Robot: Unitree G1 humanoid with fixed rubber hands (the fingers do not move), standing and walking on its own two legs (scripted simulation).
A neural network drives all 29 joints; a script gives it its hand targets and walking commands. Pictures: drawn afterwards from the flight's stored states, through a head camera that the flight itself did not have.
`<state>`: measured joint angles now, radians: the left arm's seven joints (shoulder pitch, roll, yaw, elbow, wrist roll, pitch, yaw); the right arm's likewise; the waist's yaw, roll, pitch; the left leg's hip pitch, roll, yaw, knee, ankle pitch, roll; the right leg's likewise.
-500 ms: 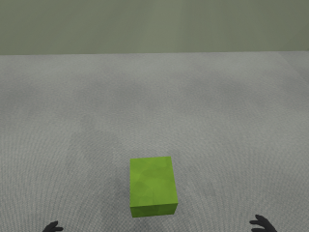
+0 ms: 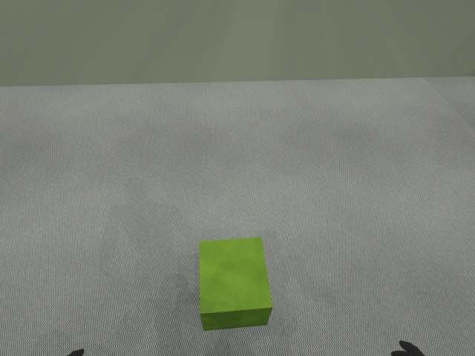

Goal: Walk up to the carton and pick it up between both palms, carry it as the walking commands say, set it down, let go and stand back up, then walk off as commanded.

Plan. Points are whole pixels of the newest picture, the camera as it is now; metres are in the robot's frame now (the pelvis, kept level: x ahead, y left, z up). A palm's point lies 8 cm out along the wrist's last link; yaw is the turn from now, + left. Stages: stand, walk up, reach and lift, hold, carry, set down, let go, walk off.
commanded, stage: stand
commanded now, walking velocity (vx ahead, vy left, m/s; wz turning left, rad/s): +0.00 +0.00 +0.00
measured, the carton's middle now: (233, 283) +0.49 +0.01 -0.67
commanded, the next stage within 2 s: walk off in 0.42 s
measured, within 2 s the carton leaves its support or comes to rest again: neither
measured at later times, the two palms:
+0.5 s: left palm out of the picture +0.08 +0.31 -0.11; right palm out of the picture +0.09 -0.31 -0.10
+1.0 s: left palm out of the picture +0.03 +0.34 -0.14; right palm out of the picture +0.00 -0.24 -0.12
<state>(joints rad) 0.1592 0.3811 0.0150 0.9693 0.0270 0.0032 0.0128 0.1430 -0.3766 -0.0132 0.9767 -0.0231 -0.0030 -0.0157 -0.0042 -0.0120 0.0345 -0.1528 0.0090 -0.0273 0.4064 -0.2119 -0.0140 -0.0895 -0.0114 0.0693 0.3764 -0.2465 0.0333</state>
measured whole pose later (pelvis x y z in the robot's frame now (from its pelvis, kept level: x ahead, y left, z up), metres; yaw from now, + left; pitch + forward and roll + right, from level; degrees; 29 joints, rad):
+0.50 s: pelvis +0.00 +0.00 +0.00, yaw +0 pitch -3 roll +0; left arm 0.14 0.39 0.01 1.01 0.02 0.00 0.01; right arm 0.12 -0.39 -0.01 1.02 -0.02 -0.01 -0.01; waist 0.00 -0.01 0.04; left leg -0.14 0.01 -0.03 0.38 -0.19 -0.01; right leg -0.08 -0.01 0.07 0.36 -0.23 0.03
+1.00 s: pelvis -0.03 +0.05 -0.01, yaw +0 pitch -1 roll -1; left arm 0.16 0.35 0.03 0.99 0.02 0.08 0.03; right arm 0.22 -0.29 0.00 1.03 -0.03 0.05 -0.01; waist 0.00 -0.04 0.07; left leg -0.25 -0.02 0.03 0.48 -0.22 0.04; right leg -0.32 -0.03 0.07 0.84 -0.50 0.02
